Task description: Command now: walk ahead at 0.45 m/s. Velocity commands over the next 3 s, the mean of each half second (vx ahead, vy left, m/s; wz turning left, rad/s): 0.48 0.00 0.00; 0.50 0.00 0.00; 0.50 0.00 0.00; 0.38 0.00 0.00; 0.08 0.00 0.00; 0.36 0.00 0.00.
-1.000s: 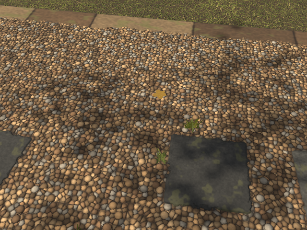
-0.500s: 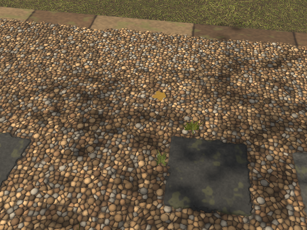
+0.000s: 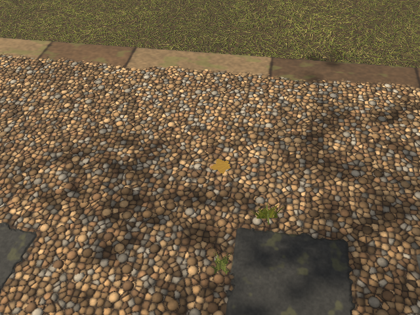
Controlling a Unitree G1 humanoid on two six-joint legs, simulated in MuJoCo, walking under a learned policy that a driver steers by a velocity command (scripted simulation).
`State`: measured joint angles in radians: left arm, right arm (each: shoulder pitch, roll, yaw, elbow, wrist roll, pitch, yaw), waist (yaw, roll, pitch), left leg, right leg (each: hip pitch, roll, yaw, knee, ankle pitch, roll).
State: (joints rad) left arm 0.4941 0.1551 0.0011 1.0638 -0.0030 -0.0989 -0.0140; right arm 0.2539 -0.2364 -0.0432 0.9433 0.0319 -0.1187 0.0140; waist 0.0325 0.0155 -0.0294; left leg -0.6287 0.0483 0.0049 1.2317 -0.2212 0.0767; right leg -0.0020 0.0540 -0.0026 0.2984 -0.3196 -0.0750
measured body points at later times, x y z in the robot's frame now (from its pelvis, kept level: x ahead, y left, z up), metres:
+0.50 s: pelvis +0.28 +0.03 +0.00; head +0.29 +0.03 +0.45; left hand +0.40 +0.28 -0.12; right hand +0.29 -0.23 -0.14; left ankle +0.29 +0.10 -0.74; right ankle +0.32 -0.14 -0.65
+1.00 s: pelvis +0.55 -0.06 +0.00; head +0.56 -0.08 +0.45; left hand +0.60 +0.20 -0.12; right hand +0.64 -0.33 -0.13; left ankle +0.55 +0.10 -0.66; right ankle +0.56 -0.14 -0.74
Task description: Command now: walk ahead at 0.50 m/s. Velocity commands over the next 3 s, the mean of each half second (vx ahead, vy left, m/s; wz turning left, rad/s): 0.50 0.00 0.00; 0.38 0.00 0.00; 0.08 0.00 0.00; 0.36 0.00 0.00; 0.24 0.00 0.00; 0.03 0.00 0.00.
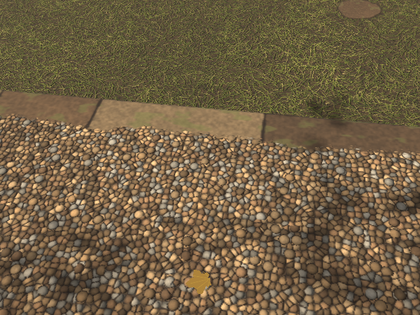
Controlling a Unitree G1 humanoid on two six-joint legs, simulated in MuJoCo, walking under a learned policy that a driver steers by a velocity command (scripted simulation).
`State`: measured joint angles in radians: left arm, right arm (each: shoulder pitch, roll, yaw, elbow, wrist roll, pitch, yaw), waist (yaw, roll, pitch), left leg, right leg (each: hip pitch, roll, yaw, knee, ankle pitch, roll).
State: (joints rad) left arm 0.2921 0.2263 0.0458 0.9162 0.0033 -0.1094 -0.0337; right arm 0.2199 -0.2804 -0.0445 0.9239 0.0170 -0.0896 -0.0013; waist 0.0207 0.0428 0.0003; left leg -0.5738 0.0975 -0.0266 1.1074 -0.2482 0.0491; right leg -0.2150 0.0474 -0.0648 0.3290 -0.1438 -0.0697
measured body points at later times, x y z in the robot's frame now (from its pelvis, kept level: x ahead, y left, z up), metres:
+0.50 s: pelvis +0.27 +0.07 -0.01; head +0.30 +0.08 +0.44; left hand +0.31 +0.34 -0.16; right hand +0.39 -0.19 -0.13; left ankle +0.33 +0.15 -0.75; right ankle +0.18 -0.08 -0.65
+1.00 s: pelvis +0.51 +0.03 -0.02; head +0.55 +0.02 +0.43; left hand +0.68 +0.27 -0.13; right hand +0.52 -0.24 -0.17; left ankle +0.38 +0.16 -0.67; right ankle +0.62 -0.07 -0.75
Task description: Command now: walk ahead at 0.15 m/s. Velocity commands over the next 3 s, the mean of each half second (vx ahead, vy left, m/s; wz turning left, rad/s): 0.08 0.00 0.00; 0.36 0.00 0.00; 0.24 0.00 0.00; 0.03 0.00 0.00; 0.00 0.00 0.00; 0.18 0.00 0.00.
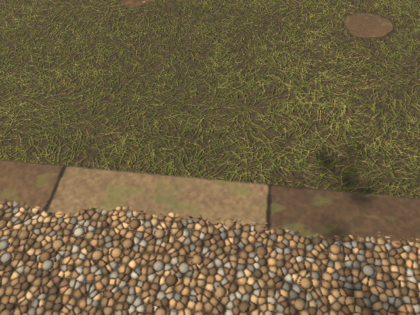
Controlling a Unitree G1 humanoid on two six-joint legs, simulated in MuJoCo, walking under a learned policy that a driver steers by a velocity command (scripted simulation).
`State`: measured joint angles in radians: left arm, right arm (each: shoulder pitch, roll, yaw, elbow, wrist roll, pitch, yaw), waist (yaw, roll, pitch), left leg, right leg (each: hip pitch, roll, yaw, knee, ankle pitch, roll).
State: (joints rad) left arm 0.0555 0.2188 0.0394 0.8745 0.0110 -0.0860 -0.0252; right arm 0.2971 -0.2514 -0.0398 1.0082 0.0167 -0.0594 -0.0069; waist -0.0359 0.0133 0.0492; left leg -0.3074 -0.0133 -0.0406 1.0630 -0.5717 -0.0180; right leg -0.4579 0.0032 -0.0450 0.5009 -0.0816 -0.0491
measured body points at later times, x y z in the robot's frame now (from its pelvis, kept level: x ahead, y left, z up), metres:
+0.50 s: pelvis +0.08 +0.02 +0.01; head +0.08 +0.02 +0.46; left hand +0.15 +0.27 -0.14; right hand +0.10 -0.24 -0.14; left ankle +0.07 +0.14 -0.73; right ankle +0.11 -0.10 -0.73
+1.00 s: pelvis +0.27 +0.00 +0.01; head +0.28 -0.01 +0.46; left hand +0.14 +0.16 -0.13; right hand +0.44 -0.20 -0.12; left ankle +0.45 +0.14 -0.68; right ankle +0.13 -0.10 -0.73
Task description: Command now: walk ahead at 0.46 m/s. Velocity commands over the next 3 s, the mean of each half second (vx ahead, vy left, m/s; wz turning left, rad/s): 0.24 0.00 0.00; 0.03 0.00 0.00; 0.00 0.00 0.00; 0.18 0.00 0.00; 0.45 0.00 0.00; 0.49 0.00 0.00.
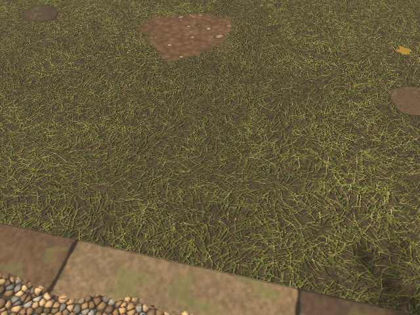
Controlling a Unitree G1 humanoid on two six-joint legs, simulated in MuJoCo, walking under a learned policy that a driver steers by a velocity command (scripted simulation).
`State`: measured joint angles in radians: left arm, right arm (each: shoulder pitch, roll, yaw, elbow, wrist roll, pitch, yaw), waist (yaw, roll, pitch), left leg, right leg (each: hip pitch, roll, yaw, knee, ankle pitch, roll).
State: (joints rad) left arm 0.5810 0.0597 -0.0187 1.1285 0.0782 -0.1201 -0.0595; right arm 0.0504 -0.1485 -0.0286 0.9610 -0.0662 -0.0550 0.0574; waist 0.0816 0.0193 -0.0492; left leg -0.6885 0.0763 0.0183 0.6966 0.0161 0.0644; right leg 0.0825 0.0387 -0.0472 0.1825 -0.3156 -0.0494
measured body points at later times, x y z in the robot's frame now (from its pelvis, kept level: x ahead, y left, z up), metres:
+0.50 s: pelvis +0.20 +0.04 -0.01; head +0.22 +0.04 +0.44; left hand +0.27 +0.28 -0.15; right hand +0.29 -0.19 -0.15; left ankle +0.23 +0.13 -0.74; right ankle +0.25 -0.09 -0.74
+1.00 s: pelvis +0.25 +0.03 -0.01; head +0.27 +0.03 +0.44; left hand +0.37 +0.28 -0.13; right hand +0.34 -0.21 -0.15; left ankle +0.23 +0.13 -0.74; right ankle +0.25 -0.09 -0.74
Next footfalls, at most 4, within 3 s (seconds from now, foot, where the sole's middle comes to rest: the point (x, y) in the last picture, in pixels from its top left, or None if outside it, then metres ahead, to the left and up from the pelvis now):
0.12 left None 0.27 0.13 -0.77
0.48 right None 0.29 -0.10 -0.77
2.28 left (202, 295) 0.59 0.12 -0.77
2.76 right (272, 244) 0.89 -0.13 -0.95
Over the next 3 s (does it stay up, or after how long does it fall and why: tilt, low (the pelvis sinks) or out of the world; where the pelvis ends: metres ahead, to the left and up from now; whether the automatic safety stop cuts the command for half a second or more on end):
stays up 0.86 -0.04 -0.18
